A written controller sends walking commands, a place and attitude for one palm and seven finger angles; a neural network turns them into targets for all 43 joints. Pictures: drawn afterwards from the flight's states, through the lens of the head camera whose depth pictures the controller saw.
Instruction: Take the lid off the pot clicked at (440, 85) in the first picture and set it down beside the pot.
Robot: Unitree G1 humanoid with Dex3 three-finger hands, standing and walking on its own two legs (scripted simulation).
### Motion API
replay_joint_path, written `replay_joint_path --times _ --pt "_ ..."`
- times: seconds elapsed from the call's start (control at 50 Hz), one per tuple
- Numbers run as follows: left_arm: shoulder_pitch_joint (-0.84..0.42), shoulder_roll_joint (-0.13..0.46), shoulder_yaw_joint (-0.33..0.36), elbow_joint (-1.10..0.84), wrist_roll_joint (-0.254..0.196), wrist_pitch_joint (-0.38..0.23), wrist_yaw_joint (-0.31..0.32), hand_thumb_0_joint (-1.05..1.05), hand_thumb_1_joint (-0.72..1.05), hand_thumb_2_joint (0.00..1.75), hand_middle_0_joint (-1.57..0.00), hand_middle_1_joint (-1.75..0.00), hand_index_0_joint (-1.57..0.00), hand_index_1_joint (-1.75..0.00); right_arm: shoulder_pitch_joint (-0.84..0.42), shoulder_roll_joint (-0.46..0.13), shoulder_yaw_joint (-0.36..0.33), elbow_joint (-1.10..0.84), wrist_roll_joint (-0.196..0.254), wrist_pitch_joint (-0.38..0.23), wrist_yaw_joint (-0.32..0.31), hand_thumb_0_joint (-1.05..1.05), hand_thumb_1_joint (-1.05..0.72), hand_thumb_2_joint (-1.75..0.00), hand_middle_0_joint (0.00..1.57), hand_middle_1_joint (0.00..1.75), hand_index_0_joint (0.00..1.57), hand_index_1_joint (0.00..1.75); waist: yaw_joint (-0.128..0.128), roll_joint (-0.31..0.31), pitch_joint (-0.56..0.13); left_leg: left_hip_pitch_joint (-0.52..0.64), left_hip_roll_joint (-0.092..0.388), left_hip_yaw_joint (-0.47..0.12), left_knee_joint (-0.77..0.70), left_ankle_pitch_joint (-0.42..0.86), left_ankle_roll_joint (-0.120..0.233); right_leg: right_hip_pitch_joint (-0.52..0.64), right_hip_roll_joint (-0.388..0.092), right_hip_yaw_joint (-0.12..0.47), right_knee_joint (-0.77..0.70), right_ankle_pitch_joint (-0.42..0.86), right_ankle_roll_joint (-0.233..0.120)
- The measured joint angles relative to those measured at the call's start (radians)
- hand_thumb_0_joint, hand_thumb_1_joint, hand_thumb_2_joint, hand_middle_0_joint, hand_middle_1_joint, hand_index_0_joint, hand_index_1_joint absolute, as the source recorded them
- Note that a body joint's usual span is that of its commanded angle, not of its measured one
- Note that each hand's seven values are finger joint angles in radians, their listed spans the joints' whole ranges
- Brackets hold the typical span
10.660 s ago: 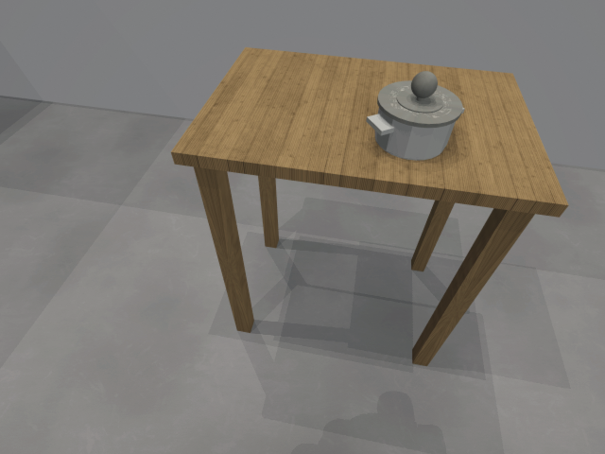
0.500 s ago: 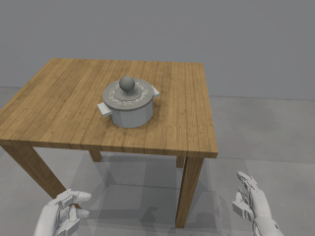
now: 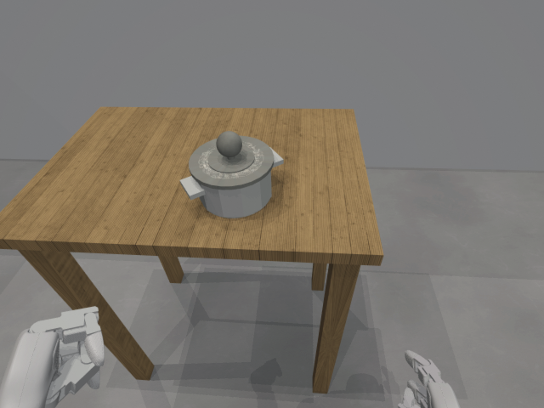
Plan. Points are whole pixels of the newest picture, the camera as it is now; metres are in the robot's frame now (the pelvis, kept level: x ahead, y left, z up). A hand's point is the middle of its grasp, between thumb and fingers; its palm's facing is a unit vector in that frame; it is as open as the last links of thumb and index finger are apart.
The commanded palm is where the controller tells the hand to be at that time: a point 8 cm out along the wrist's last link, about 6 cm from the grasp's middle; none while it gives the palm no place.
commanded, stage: raise the hand higher, near the body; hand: left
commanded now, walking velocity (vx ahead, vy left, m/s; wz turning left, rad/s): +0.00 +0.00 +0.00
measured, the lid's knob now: (229, 144) +0.50 +0.14 +0.15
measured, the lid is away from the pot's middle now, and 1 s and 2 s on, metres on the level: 0.00 0.00 0.00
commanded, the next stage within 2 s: reach forward and open the fingers in 0.58 s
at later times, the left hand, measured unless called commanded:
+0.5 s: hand (70, 308) +0.17 +0.24 +0.16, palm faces +0.37 -0.84 -0.39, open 3.1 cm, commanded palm +0.12 +0.28 +0.18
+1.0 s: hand (51, 275) +0.20 +0.27 +0.18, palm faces +0.10 -0.03 -0.99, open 2.9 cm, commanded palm +0.16 +0.27 +0.23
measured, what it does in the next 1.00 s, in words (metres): stands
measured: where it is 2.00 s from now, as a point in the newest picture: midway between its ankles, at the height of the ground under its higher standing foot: outside the picture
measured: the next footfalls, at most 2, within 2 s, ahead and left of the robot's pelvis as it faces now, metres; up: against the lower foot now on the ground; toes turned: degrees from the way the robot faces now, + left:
none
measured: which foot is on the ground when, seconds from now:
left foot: down 0.00-1.00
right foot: down 0.00-1.00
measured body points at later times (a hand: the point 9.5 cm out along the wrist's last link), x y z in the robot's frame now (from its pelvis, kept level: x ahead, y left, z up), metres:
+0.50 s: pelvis +0.00 +0.01 +0.00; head -0.02 +0.00 +0.45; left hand +0.14 +0.28 +0.19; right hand +0.22 -0.18 -0.06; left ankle +0.02 +0.10 -0.74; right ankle -0.01 -0.10 -0.74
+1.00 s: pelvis +0.00 +0.01 -0.01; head -0.01 -0.05 +0.44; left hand +0.18 +0.27 +0.23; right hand +0.24 -0.21 -0.09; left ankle +0.02 +0.10 -0.74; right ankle -0.01 -0.10 -0.74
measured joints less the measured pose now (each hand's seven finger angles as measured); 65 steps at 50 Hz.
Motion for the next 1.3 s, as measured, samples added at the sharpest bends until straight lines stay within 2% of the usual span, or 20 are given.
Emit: replay_joint_path --times 0.28,0.44,0.7,0.72,0.78,0.82,0.88,0.92,0.98,1.06,1.14,1.3 --pt "-0.049 0.01 0.022 -0.119 -0.005 -0.006 0.005 0.01 0.89 0.89 -1.3 -1.5 -1.3 -1.5 -0.065 -0.006 0.006 -0.054 0.002 -0.022 0.012 0.01 -0.9 -0.9 0.2 0.3 0.21 0.3 0.021 -0.02 -0.01 0.007 -0.014 0.009 0.015 -0.018 0.014 0.005 -0.014 0.008 0.019 -0.017 0.015" --pt "-0.103 0.021 0.054 -0.157 -0.015 -0.009 0.005 0.01 0.89 0.9 -1.3 -1.5 -1.3 -1.5 -0.066 0.008 0.028 -0.057 -0.001 -0.008 0.022 0.01 -0.9 -0.9 0.2 0.3 0.21 0.3 0.03 -0.018 -0.005 0.007 -0.017 0.007 0.02 -0.021 0.016 0.006 -0.017 0.007 0.023 -0.02 0.018" --pt "-0.204 0.047 0.128 -0.164 -0.033 -0.036 0.014 0.01 0.89 0.9 -1.3 -1.5 -1.31 -1.5 -0.041 0.003 0.031 -0.015 -0.001 0.009 0.02 0.01 -0.9 -0.9 0.2 0.3 0.21 0.3 0.021 -0.01 0.011 0.008 -0.011 0.01 0.011 -0.015 0.012 0.006 -0.011 0.009 0.011 -0.012 0.013" --pt "-0.211 0.062 0.126 -0.175 0.048 -0.013 0.028 0.01 0.89 0.9 -1.3 -1.5 -1.31 -1.5 -0.036 -0.003 0.032 -0.022 -0.004 0.022 0.021 0.01 -0.9 -0.9 0.2 0.3 0.21 0.3 0.025 -0.011 0.001 -0.006 -0.01 0.012 0.015 -0.016 0.011 -0.011 -0.011 0.011 0.021 -0.014 0.013" --pt "-0.235 0.137 0.092 -0.229 0.291 0.106 0.054 0.01 0.87 0.91 -1.3 -1.48 -1.3 -1.48 -0.038 -0.034 0.028 -0.068 -0.006 0.094 0.041 0.01 -0.9 -0.9 0.2 0.3 0.21 0.3 0.033 -0.001 -0.014 -0.058 -0.014 0.015 0.047 -0.024 0.01 -0.074 -0.017 0.013 0.076 -0.034 0.011" --pt "-0.234 0.197 0.076 -0.254 0.425 0.172 0.053 0.01 0.85 0.92 -1.3 -1.45 -1.3 -1.45 -0.059 -0.053 0.024 -0.091 -0.003 0.15 0.051 0.01 -0.9 -0.9 0.2 0.3 0.21 0.3 0.035 0.013 -0.021 -0.087 -0.015 0.021 0.064 -0.028 0.011 -0.11 -0.019 0.018 0.105 -0.044 0.011" --pt "-0.238 0.288 0.061 -0.249 0.571 0.244 0.015 0.01 0.8 0.96 -1.28 -1.39 -1.29 -1.39 -0.102 -0.076 0.016 -0.106 0.013 0.222 0.059 0.01 -0.9 -0.9 0.2 0.3 0.21 0.3 0.038 0.039 -0.027 -0.117 -0.014 0.026 0.082 -0.031 0.013 -0.144 -0.019 0.022 0.13 -0.05 0.011" --pt "-0.266 0.342 0.05 -0.213 0.632 0.268 -0.031 0.01 0.75 0.99 -1.27 -1.33 -1.28 -1.33 -0.127 -0.086 0.011 -0.104 0.024 0.249 0.059 0.01 -0.9 -0.9 0.2 0.3 0.21 0.3 0.04 0.054 -0.032 -0.129 -0.016 0.022 0.087 -0.03 0.013 -0.155 -0.021 0.018 0.137 -0.052 0.012" --pt "-0.312 0.392 0.034 -0.151 0.67 0.291 -0.118 0.01 0.68 1.04 -1.26 -1.25 -1.26 -1.25 -0.155 -0.097 0.007 -0.096 0.042 0.263 0.057 0.01 -0.9 -0.9 0.2 0.3 0.2 0.3 0.041 0.076 -0.042 -0.134 -0.019 0.011 0.085 -0.024 0.013 -0.155 -0.024 0.007 0.133 -0.05 0.012" --pt "-0.376 0.413 0.007 -0.103 0.675 0.294 -0.233 0.0 0.56 1.12 -1.23 -1.12 -1.23 -1.12 -0.168 -0.102 0.007 -0.091 0.052 0.249 0.05 0.01 -0.9 -0.9 0.2 0.3 0.2 0.3 0.043 0.094 -0.052 -0.125 -0.025 -0.008 0.07 -0.012 0.013 -0.139 -0.028 -0.012 0.115 -0.043 0.012" --pt "-0.486 0.436 -0.03 -0.038 0.683 0.269 -0.334 0.0 0.43 1.2 -1.19 -0.98 -1.19 -0.98 -0.177 -0.097 0.017 -0.079 0.054 0.232 0.035 0.01 -0.9 -0.9 0.2 0.3 0.2 0.3 0.049 0.093 -0.042 -0.114 -0.028 -0.025 0.054 0.004 0.01 -0.122 -0.03 -0.029 0.098 -0.033 0.009" --pt "-0.676 0.468 -0.054 0.07 0.692 0.24 -0.463 0.0 0.17 1.36 -1.1 -0.7 -1.11 -0.7 -0.178 -0.081 0.036 -0.074 0.054 0.219 0.039 0.01 -0.9 -0.9 0.2 0.3 0.2 0.3 0.038 0.086 -0.016 -0.105 -0.023 -0.032 0.028 0.035 0.005 -0.111 -0.024 -0.036 0.07 -0.003 0.002"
